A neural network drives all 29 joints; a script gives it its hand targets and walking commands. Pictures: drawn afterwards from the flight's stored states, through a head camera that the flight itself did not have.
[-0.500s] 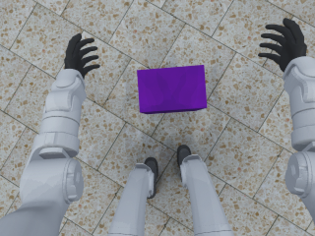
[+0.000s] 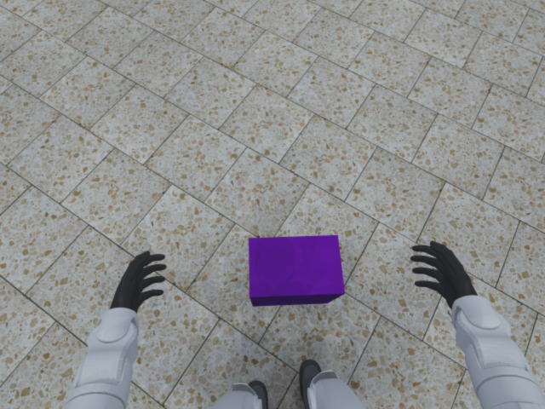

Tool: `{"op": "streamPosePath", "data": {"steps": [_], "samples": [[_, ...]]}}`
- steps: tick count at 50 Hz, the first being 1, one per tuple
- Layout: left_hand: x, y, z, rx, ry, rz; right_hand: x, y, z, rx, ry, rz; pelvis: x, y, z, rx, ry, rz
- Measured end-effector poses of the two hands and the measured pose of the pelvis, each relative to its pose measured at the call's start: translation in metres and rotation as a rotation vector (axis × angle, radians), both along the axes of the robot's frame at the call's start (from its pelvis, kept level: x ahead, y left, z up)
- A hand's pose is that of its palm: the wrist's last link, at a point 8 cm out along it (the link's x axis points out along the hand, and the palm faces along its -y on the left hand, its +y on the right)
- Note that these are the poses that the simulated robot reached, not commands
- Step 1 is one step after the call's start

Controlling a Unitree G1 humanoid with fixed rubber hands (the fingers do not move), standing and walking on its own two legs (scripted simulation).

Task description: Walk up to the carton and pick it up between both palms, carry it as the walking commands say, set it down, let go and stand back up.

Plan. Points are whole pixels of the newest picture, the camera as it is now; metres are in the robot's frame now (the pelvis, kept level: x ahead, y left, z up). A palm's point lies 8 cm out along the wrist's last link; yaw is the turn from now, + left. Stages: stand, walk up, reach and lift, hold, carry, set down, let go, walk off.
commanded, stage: let go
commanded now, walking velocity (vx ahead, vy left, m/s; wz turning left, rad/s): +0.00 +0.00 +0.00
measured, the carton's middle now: (291, 273) +0.41 -0.05 -0.61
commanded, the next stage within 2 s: stand in 0.64 s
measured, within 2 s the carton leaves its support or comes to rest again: neither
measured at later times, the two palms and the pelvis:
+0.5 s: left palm out of the picture +0.14 +0.23 -0.04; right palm (501, 407) +0.14 -0.26 -0.04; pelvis -0.01 -0.01 +0.03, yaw +0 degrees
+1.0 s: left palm out of the picture +0.12 +0.23 -0.08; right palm out of the picture +0.14 -0.28 -0.06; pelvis +0.02 -0.02 +0.03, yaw +0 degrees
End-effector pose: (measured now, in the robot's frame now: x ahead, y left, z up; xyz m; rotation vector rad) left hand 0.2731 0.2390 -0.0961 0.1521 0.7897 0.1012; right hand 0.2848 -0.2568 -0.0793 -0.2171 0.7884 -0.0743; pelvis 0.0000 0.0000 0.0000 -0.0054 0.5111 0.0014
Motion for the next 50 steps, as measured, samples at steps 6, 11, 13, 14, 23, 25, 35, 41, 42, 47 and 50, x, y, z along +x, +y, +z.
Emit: {"op": "streamPosePath", "data": {"steps": [6, 11, 13, 14, 23, 25, 35, 41, 42, 47, 50], "samples": [[-0.036, -0.001, 0.02, -0.012, -0.006, -0.01, -0.046, 0.006, 0.018, -0.007, 0.026, 0.022, 0.004, 0.004, 0.011, -0.007, -0.12, 0.0], [-0.08, 0.002, 0.032, -0.004, 0.023, 0.004, -0.095, 0.006, 0.026, -0.006, 0.073, 0.012, 0.006, 0.004, 0.021, -0.008, -0.233, 0.0], [-0.097, 0.004, 0.039, 0.004, 0.027, 0.009, -0.112, 0.005, 0.03, -0.004, 0.078, 0.006, 0.007, 0.004, 0.025, -0.009, -0.282, 0.0], [-0.105, 0.005, 0.041, 0.01, 0.032, 0.012, -0.12, 0.004, 0.031, -0.001, 0.081, 0.0, 0.007, 0.004, 0.026, -0.01, -0.305, 0.0], [-0.133, -0.003, 0.05, 0.004, 0.058, -0.001, -0.14, 0.001, 0.04, 0.022, 0.06, -0.008, -0.005, -0.003, 0.032, -0.003, -0.439, 0.0], [-0.133, -0.006, 0.052, 0.0, 0.057, -0.005, -0.141, -0.001, 0.04, 0.025, 0.059, -0.009, -0.005, -0.006, 0.032, -0.001, -0.452, -0.001], [-0.129, -0.019, 0.052, 0.01, 0.061, 0.002, -0.141, -0.018, 0.039, 0.007, 0.07, -0.047, -0.002, -0.019, 0.032, 0.002, -0.487, -0.006], [-0.142, -0.012, 0.033, 0.046, 0.149, 0.045, -0.145, -0.027, 0.032, -0.035, 0.085, -0.099, 0.007, -0.02, 0.032, 0.002, -0.477, -0.007], [-0.143, -0.011, 0.031, 0.047, 0.159, 0.048, -0.146, -0.027, 0.03, -0.038, 0.09, -0.101, 0.008, -0.02, 0.032, 0.001, -0.475, -0.007], [-0.148, -0.007, 0.023, 0.053, 0.202, 0.063, -0.147, -0.027, 0.025, -0.049, 0.116, -0.113, 0.014, -0.018, 0.031, -0.001, -0.467, -0.006], [-0.149, -0.006, 0.021, 0.057, 0.213, 0.069, -0.148, -0.028, 0.024, -0.054, 0.124, -0.12, 0.016, -0.017, 0.031, -0.002, -0.464, -0.006]]}}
